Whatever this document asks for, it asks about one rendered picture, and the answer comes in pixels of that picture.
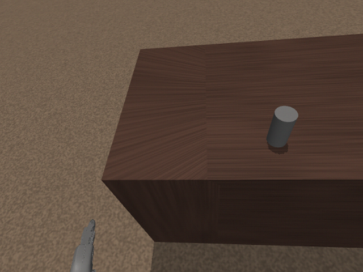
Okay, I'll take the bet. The can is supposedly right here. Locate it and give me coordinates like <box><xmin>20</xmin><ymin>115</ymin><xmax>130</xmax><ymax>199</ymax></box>
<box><xmin>267</xmin><ymin>106</ymin><xmax>298</xmax><ymax>147</ymax></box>

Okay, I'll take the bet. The left robot hand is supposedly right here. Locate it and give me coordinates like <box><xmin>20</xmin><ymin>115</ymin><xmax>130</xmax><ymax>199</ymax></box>
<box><xmin>70</xmin><ymin>219</ymin><xmax>96</xmax><ymax>272</ymax></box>

